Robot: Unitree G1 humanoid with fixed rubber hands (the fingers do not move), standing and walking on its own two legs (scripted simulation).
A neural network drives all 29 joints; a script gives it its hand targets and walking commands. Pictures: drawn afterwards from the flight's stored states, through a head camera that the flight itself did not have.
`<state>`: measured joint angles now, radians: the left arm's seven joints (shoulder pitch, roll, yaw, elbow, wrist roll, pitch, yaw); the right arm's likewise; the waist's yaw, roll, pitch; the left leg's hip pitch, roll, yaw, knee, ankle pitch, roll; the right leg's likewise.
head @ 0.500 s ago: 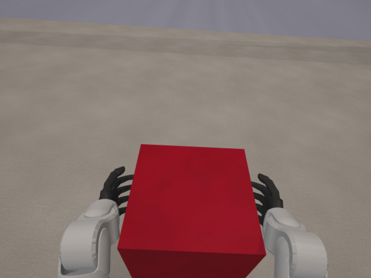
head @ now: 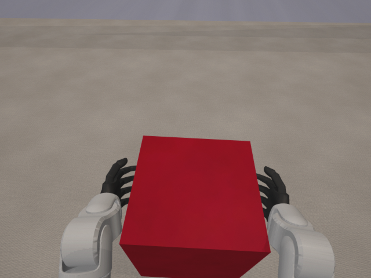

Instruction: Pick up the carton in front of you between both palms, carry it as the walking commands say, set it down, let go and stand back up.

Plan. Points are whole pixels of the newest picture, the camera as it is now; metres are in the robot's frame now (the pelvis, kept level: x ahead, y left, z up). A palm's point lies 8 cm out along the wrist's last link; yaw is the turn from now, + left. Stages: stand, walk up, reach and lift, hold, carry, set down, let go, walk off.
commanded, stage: carry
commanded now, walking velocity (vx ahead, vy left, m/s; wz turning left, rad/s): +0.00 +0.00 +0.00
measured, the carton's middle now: (192, 213) +0.27 +0.00 +0.03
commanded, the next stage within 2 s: hold in 1.68 s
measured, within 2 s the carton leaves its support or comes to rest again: neither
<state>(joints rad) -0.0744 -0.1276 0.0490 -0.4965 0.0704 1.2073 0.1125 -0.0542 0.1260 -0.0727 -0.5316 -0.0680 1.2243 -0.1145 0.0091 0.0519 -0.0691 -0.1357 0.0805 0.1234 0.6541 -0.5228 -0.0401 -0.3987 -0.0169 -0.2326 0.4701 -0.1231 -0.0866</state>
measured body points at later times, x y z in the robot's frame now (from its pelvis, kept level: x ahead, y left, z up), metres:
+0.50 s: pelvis +0.07 +0.01 +0.00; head +0.05 +0.01 +0.45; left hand +0.34 +0.17 +0.06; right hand +0.34 -0.13 +0.06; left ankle -0.04 +0.12 -0.73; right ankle +0.09 -0.08 -0.73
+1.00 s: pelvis +0.03 +0.02 +0.00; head +0.02 +0.02 +0.45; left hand +0.34 +0.18 +0.03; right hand +0.34 -0.12 +0.03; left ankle -0.04 +0.12 -0.73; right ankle +0.09 -0.08 -0.73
